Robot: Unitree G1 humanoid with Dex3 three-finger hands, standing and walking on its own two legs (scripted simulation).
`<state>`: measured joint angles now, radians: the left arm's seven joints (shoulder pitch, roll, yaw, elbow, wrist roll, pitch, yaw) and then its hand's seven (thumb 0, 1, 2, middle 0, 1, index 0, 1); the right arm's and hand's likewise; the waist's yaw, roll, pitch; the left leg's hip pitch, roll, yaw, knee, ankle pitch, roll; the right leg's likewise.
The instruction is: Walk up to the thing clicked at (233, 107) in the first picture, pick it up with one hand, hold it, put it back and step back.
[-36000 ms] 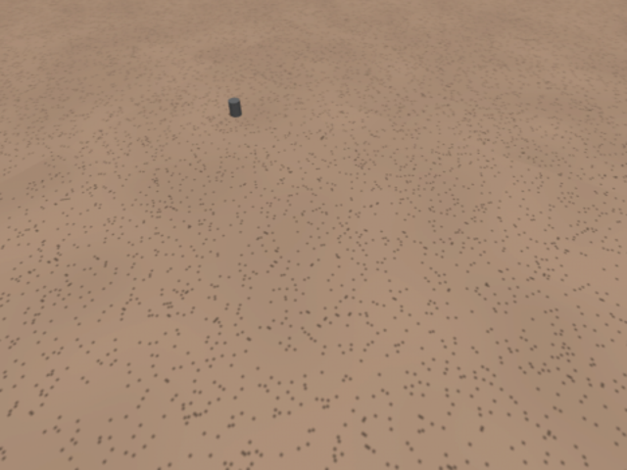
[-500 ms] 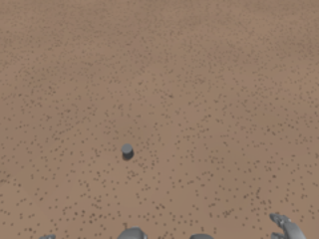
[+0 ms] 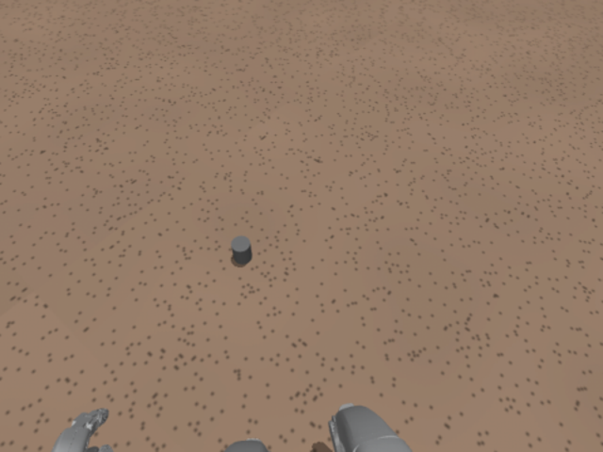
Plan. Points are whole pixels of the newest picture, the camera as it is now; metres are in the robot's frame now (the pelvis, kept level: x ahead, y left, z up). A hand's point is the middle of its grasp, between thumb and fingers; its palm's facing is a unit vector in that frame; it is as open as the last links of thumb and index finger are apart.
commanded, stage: step back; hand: left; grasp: from above
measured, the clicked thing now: (241, 250) +0.82 +0.20 -0.71
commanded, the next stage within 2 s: stand in 1.72 s
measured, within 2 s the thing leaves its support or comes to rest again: neither
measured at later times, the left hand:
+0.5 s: hand out of the picture -0.09 +0.24 -0.13, palm faces -0.05 -0.90 -0.44, open 7.4 cm
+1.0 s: hand out of the picture -0.23 +0.24 -0.14, palm faces +0.00 -0.93 -0.38, open 7.4 cm
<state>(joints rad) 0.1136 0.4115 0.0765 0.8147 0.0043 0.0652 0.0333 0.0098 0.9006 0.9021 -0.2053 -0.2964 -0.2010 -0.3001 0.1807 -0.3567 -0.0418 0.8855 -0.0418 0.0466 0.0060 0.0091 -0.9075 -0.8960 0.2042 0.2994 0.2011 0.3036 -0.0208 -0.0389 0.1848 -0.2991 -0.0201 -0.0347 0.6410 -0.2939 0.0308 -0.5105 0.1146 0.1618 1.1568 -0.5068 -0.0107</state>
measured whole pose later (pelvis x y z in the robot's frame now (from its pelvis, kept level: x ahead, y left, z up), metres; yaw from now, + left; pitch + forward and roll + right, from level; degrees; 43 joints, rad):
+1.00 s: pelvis -0.27 -0.03 +0.01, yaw -2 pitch -3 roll -1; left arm 0.26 0.36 0.06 0.99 0.04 -0.02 -0.01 0.01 0.90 0.90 -0.21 -0.30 -0.20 -0.30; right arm 0.17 -0.38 -0.06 0.95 -0.03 0.03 0.02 0.01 -0.91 -0.90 0.20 0.30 0.20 0.30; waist 0.04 0.03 0.06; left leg -0.36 -0.02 -0.08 0.79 -0.43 0.00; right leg -0.19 0.02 0.01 0.55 -0.31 -0.03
